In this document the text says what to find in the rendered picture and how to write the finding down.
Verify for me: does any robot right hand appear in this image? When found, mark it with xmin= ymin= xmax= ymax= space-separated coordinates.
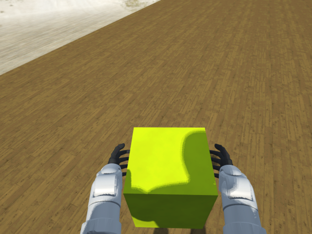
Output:
xmin=209 ymin=144 xmax=233 ymax=178

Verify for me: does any left robot forearm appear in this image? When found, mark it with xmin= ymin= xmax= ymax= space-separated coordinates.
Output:
xmin=80 ymin=163 xmax=122 ymax=234

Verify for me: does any right robot forearm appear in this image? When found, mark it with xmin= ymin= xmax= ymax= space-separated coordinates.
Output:
xmin=218 ymin=165 xmax=267 ymax=234

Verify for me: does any robot left hand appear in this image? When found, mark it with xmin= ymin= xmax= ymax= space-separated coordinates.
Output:
xmin=108 ymin=143 xmax=130 ymax=176

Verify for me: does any carton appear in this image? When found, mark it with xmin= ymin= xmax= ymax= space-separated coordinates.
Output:
xmin=123 ymin=127 xmax=218 ymax=229

